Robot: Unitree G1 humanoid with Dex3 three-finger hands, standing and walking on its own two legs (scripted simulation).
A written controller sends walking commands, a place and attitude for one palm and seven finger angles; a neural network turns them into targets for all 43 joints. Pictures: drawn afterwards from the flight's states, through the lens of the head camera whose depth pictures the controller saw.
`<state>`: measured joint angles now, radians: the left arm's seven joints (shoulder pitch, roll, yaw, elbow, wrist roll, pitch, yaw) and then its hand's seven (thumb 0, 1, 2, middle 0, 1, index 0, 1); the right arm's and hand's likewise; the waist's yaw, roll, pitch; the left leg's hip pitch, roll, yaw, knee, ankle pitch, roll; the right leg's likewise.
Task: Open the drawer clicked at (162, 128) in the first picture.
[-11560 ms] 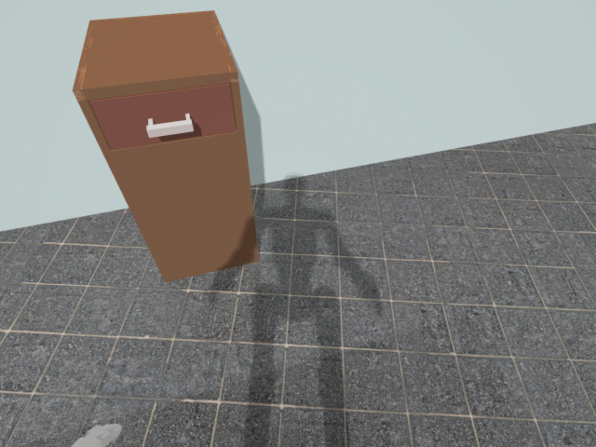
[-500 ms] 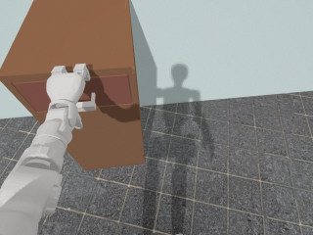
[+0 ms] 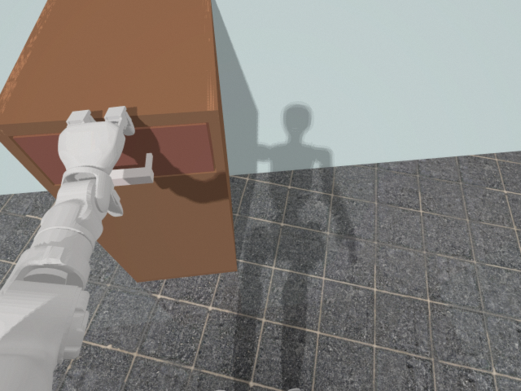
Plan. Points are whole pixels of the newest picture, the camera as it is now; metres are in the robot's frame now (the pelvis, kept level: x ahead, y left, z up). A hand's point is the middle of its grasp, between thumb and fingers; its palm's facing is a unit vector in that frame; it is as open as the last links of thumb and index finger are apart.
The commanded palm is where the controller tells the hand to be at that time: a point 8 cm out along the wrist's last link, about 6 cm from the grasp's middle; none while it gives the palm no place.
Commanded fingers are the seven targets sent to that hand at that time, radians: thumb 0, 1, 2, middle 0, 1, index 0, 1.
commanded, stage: move the hooked fingers above the handle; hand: left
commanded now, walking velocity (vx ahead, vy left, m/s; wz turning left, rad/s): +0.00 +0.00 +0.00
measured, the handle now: (123, 168) +0.52 +0.25 -0.02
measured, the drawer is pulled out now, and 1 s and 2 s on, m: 0.00 0.00 0.00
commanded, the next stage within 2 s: lower the fingers behind the handle in 2.00 s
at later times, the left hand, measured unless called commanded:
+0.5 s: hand (105, 164) +0.47 +0.24 +0.05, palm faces +0.06 -0.02 -1.00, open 13.8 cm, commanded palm +0.45 +0.23 +0.10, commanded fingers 0.00 -0.50 0.30 -0.30 -1.20 -0.30 -1.20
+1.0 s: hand (86, 170) +0.47 +0.27 +0.04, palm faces +0.01 +0.03 -1.00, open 13.8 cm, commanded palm +0.44 +0.24 +0.10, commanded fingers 0.00 -0.50 0.30 -0.30 -1.20 -0.30 -1.20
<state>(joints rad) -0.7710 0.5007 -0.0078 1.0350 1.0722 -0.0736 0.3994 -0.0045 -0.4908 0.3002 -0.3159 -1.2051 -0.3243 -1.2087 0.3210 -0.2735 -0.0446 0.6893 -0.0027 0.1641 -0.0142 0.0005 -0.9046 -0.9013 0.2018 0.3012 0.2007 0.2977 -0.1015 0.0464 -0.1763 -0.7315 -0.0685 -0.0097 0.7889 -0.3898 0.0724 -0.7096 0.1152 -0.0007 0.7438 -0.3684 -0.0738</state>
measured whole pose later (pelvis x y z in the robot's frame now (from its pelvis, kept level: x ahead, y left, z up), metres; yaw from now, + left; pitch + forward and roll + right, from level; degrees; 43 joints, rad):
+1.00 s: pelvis +0.00 +0.01 +0.00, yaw +0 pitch +19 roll -2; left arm -0.76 0.52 -0.02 1.05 1.07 0.01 0.38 0.00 -0.49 0.30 -0.31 -1.20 -0.33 -1.21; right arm 0.34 -0.26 -0.04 0.68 0.01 0.17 -0.01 0.00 -0.90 -0.90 0.20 0.30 0.20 0.30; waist -0.09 0.06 -0.17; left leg -0.72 -0.07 0.00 0.78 -0.39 0.08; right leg -0.70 0.11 0.01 0.73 -0.36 -0.06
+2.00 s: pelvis +0.00 +0.00 +0.00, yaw -2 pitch +19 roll +0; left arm -0.75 0.44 -0.04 1.01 1.08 0.03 0.46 0.00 -0.49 0.30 -0.40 -1.27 -0.36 -1.26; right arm 0.25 -0.24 0.01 0.68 0.02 0.22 -0.04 0.00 -0.91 -0.90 0.20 0.30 0.20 0.30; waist -0.09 0.06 -0.16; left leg -0.71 -0.06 0.04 0.75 -0.38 0.08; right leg -0.71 0.12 0.05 0.74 -0.36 -0.07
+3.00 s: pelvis +0.00 +0.02 -0.02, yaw -1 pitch +22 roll -3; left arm -0.72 0.51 -0.02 1.05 1.09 -0.12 0.41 0.00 -0.49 0.30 -0.26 -1.23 -0.32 -1.21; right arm 0.39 -0.26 -0.04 0.69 -0.01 0.17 -0.01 0.00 -0.90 -0.90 0.20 0.30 0.20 0.30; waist -0.10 0.05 -0.20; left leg -0.86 -0.06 0.00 0.92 -0.44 0.10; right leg -0.83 0.12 0.00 0.84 -0.41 -0.05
